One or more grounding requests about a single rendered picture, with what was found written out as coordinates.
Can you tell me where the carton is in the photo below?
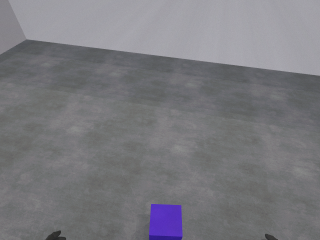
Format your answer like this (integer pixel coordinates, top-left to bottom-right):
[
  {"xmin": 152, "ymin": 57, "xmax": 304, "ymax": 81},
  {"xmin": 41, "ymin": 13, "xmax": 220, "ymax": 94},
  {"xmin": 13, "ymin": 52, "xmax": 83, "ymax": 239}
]
[{"xmin": 149, "ymin": 204, "xmax": 183, "ymax": 240}]

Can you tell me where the left robot hand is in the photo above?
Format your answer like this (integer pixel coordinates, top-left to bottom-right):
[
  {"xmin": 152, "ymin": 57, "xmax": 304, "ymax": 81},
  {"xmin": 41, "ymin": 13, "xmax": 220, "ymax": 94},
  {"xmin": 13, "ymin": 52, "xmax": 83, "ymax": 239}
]
[{"xmin": 45, "ymin": 230, "xmax": 66, "ymax": 240}]

